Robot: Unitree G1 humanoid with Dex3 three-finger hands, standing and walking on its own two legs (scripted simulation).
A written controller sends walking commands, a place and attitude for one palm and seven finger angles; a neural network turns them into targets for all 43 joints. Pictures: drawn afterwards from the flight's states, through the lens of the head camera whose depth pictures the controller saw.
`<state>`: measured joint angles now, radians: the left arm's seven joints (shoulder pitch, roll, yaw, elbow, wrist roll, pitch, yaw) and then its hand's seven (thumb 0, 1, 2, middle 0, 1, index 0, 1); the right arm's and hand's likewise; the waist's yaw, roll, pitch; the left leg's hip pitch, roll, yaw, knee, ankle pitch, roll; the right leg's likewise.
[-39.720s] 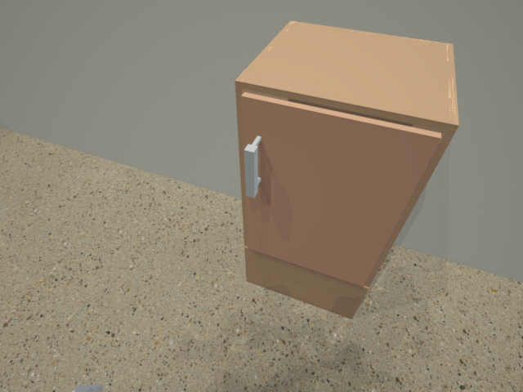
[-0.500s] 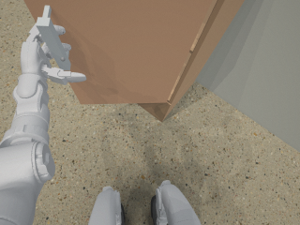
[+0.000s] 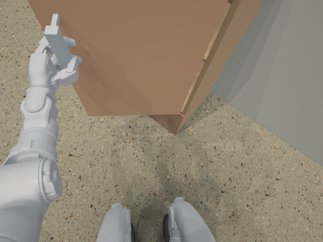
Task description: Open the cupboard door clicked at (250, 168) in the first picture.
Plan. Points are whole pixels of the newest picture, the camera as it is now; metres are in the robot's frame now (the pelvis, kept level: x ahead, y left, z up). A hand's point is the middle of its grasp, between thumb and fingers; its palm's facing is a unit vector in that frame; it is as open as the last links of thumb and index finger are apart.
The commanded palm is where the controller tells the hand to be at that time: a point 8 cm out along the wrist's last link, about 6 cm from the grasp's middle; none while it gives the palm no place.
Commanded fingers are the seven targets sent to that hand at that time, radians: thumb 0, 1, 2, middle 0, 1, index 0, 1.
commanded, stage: close the thumb around the handle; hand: left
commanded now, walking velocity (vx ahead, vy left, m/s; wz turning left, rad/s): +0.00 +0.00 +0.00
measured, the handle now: (65, 49) +0.57 +0.19 +0.06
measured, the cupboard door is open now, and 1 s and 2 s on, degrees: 42 82 83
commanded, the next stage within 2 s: pull the door open along its arc in 0.02 s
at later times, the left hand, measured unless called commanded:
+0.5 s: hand (77, 95) +0.44 +0.16 +0.05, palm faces -0.01 -1.00 +0.00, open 6.3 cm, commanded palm +0.38 +0.20 +0.05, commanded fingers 0.00 0.90 0.90 -0.40 -1.35 -0.40 -1.35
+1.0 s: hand (127, 158) +0.29 +0.05 +0.06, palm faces +0.36 -0.93 +0.02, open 6.6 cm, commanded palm +0.24 +0.11 +0.05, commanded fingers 0.00 0.90 0.90 -0.40 -1.35 -0.40 -1.35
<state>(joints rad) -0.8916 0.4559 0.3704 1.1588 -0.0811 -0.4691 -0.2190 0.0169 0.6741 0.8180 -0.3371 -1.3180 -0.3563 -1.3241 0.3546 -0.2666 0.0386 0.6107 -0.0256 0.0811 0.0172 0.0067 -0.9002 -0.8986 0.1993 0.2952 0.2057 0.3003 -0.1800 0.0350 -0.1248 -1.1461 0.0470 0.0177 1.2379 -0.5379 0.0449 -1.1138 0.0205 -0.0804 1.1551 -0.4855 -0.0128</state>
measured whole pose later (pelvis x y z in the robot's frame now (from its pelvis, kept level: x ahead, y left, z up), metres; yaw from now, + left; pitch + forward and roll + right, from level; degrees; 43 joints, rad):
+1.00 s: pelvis +0.02 -0.04 +0.03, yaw +3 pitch +15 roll +0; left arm 0.15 -0.09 -0.17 0.23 0.09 -0.43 0.47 0.03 0.59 0.69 -0.34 -1.29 -0.37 -1.32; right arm 0.15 -0.14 0.03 0.52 -0.07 0.03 0.04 0.01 -0.90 -0.90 0.20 0.29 0.20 0.30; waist -0.01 0.00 -0.16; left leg -0.84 0.03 0.01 1.09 -0.52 -0.02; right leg -0.84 0.01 -0.09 1.09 -0.52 -0.07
